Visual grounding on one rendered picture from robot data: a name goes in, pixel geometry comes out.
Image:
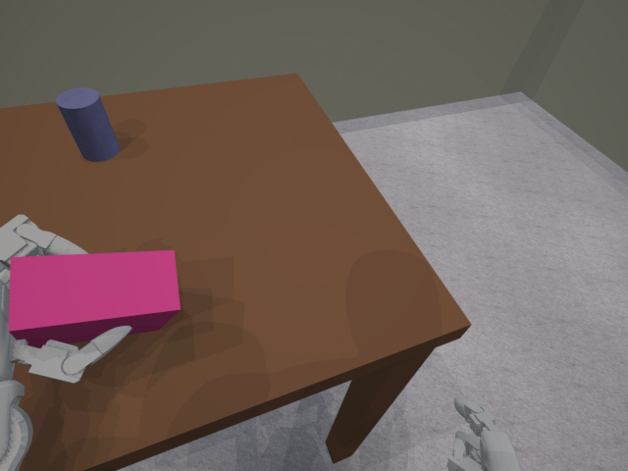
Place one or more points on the left robot hand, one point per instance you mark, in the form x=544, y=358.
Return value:
x=56, y=360

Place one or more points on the left robot forearm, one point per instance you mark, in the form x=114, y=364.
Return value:
x=15, y=426

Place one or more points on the table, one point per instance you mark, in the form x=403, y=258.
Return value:
x=294, y=273

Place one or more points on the sponge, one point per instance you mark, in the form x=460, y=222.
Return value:
x=78, y=297

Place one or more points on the right robot hand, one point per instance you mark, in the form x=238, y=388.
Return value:
x=494, y=452

